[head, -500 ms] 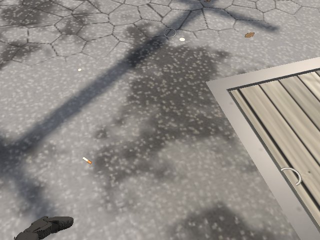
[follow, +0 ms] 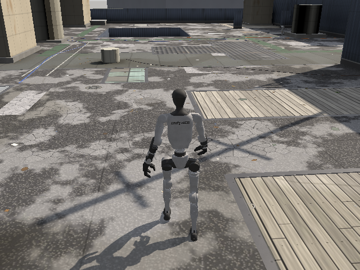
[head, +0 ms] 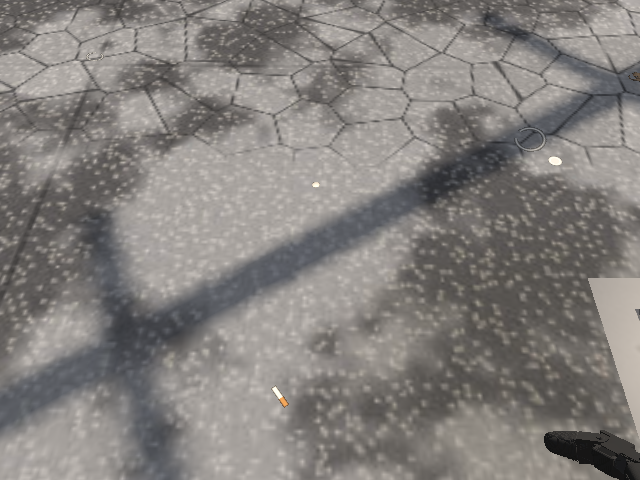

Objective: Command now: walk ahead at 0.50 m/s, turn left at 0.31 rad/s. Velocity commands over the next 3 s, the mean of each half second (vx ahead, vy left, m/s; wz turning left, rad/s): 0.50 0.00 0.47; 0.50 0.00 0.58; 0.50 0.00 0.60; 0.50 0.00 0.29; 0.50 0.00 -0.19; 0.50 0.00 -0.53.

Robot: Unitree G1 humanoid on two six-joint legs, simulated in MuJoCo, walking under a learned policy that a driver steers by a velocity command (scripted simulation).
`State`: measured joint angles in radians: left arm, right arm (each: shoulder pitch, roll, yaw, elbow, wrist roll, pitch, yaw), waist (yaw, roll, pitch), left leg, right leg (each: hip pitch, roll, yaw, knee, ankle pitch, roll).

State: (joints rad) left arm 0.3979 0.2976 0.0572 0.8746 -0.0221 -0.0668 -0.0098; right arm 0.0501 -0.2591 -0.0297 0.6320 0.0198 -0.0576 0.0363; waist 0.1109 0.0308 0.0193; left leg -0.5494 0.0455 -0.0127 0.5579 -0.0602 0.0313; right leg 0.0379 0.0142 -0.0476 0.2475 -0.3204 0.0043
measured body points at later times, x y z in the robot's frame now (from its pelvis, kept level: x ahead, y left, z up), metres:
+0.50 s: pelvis +0.27 +0.03 +0.00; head +0.30 +0.05 +0.45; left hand +0.47 +0.31 -0.07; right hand +0.34 -0.25 -0.11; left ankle +0.15 +0.11 -0.74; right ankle +0.46 -0.06 -0.72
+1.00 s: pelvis +0.51 +0.12 -0.01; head +0.54 +0.15 +0.44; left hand +0.37 +0.38 -0.13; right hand +0.83 +0.04 -0.08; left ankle +0.58 +0.31 -0.71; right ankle +0.45 -0.06 -0.74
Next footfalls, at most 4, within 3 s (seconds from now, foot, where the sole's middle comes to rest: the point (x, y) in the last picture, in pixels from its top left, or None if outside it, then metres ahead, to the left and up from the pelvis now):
0.04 left None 0.19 0.12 -0.77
0.54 right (387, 474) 0.49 -0.05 -0.77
1.04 left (223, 394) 0.62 0.32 -0.77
1.54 right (233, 266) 0.97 0.37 -0.77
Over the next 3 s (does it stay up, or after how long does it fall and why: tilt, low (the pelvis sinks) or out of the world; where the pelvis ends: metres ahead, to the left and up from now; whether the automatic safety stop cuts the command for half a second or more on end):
stays up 1.25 0.96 0.00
